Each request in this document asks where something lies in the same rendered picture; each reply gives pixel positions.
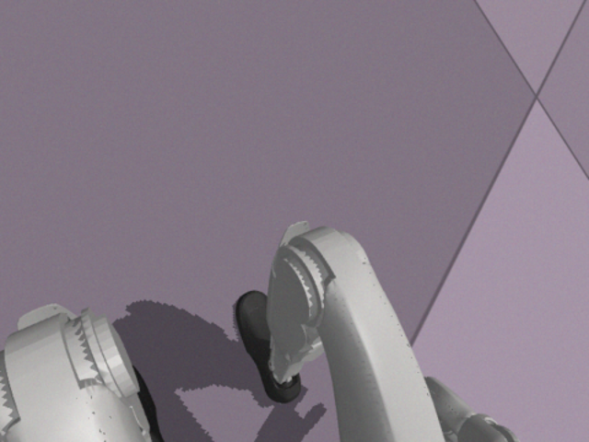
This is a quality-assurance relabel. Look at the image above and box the right robot hand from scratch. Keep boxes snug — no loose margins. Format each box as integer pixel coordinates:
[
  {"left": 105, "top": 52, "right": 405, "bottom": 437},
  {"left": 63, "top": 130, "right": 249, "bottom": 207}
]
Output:
[{"left": 424, "top": 377, "right": 477, "bottom": 442}]

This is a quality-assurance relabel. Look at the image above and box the left robot foot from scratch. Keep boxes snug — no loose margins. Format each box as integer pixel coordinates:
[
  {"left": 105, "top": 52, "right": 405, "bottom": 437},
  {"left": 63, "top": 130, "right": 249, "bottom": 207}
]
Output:
[{"left": 132, "top": 365, "right": 165, "bottom": 442}]

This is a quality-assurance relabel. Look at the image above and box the right robot arm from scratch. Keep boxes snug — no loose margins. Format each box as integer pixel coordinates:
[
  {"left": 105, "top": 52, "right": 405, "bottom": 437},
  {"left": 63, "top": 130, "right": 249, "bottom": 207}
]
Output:
[{"left": 457, "top": 413, "right": 521, "bottom": 442}]

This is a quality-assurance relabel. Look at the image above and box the right robot foot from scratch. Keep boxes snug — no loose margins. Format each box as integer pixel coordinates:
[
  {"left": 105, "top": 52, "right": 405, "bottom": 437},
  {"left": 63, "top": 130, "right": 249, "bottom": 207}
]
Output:
[{"left": 236, "top": 291, "right": 301, "bottom": 403}]

